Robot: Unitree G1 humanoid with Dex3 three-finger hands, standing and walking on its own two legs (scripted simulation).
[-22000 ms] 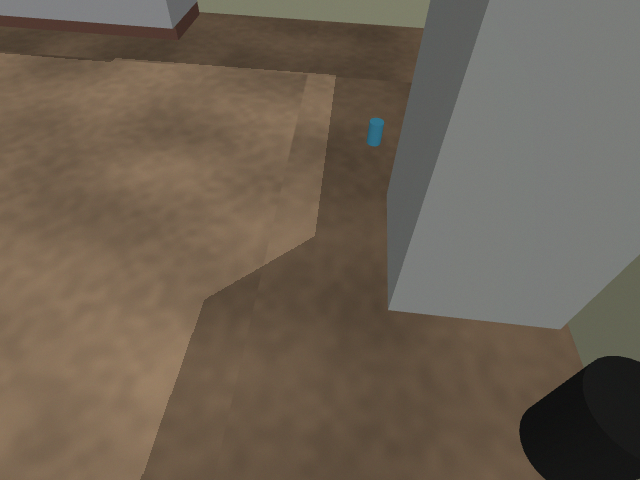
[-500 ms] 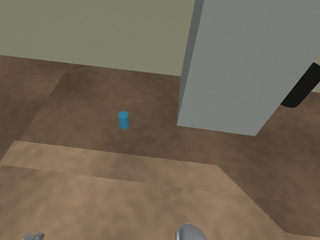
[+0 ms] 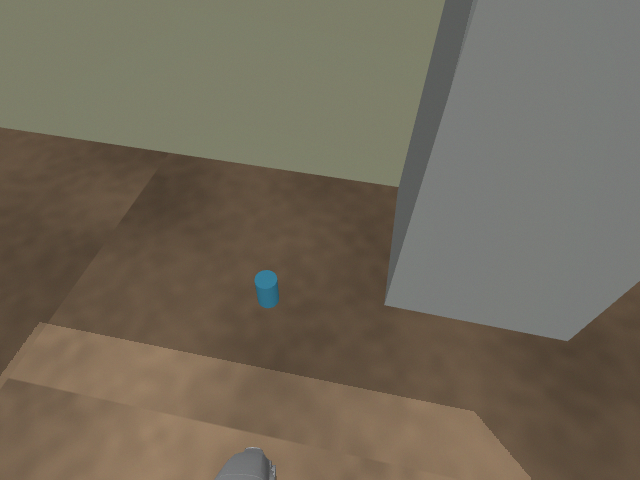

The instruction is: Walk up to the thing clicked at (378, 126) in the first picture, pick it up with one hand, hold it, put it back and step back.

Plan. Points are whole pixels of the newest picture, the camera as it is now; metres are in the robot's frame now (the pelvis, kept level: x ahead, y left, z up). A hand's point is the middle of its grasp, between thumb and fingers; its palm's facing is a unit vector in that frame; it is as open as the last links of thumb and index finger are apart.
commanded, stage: walk up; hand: left
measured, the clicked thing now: (267, 289) +0.80 +0.23 -0.70
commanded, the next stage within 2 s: none
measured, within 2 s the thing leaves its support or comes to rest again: neither
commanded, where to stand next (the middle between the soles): +0.44 +0.01 m, yaw -2 degrees
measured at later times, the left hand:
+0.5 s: hand (152, 360) +0.29 +0.28 -0.13, palm faces -0.13 -0.91 -0.39, open 7.4 cm
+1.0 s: hand (151, 329) +0.36 +0.32 -0.16, palm faces -0.02 -0.93 -0.37, open 7.4 cm
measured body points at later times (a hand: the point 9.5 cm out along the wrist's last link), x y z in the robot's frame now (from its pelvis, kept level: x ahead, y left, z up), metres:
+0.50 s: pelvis +0.19 +0.02 +0.00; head +0.21 +0.00 +0.45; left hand +0.30 +0.33 -0.10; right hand +0.19 -0.31 -0.12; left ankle +0.14 +0.14 -0.73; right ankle +0.30 -0.12 -0.72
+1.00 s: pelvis +0.33 +0.04 -0.01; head +0.34 +0.06 +0.44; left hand +0.36 +0.37 -0.13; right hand +0.40 -0.29 -0.11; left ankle +0.42 +0.15 -0.73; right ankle +0.30 -0.11 -0.73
